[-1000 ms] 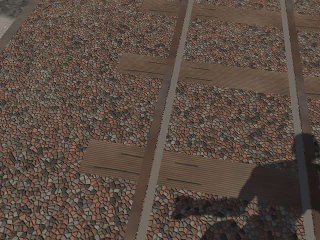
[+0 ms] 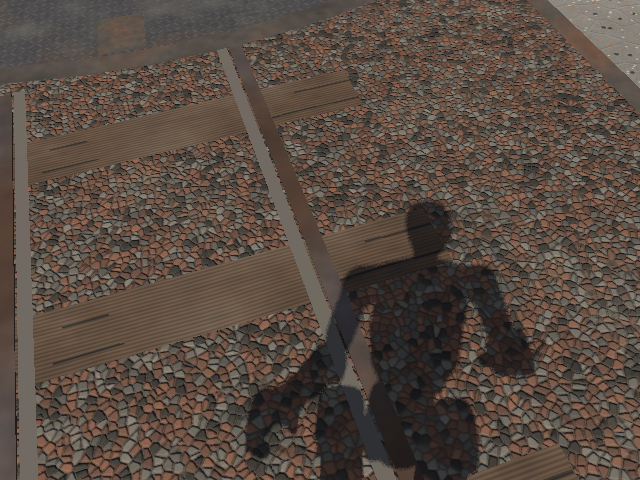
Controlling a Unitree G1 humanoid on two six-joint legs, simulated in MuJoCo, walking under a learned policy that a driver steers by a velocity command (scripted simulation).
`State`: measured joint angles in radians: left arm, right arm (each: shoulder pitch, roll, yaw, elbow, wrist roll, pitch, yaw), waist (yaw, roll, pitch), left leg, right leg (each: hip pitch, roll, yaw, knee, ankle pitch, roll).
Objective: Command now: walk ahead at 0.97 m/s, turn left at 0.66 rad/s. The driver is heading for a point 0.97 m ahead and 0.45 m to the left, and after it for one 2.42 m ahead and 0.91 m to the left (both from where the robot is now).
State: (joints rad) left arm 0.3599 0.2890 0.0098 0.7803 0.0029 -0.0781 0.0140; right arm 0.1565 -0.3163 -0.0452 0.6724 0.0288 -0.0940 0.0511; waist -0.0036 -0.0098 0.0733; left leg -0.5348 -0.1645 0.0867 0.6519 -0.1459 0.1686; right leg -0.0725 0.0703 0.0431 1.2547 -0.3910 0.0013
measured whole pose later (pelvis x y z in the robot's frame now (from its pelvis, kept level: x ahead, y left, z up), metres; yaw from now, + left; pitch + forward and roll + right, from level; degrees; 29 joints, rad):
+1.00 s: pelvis +0.78 +0.20 +0.03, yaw +57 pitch -2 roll +0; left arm 0.14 0.26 0.00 0.62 0.00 -0.15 0.01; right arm 0.40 -0.29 -0.06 0.70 0.01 -0.06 0.03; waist -0.03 -0.01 0.06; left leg -0.24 -0.19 -0.04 0.51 -0.23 0.18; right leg -0.52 -0.06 0.17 1.22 -0.31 0.01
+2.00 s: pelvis +1.36 +0.89 +0.03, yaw +29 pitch +0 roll +5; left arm 0.12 0.37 0.07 0.58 -0.04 -0.02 -0.03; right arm 0.42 -0.36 -0.10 0.85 0.00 -0.09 -0.01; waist -0.10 -0.05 0.03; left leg 0.06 -0.04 0.15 0.29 -0.35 -0.03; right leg -0.82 -0.13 0.00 1.11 -0.13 -0.03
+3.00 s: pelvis +2.17 +1.08 +0.01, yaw -27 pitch -1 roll +3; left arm 0.04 0.29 0.04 0.55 -0.04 -0.02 -0.06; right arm 0.46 -0.31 -0.06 0.85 -0.01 -0.09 0.00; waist -0.11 -0.01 0.06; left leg 0.26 -0.01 0.26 0.21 -0.36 -0.05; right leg -0.79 -0.09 -0.04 0.87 0.00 -0.09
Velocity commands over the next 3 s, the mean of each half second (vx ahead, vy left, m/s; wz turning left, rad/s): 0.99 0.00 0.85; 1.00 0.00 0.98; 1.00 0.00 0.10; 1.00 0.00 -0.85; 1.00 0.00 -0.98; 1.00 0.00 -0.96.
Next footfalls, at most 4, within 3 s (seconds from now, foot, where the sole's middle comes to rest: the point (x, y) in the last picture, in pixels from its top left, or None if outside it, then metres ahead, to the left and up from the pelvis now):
0.34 right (423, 414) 0.57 -0.16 -0.74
0.82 left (232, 319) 0.80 0.26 -0.74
1.28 right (153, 197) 1.19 0.51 -0.74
1.72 left None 1.23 0.96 -0.74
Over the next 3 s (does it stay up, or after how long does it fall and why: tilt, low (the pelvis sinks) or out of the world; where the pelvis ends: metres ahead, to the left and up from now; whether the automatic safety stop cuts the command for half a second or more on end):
stays up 2.17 1.08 0.01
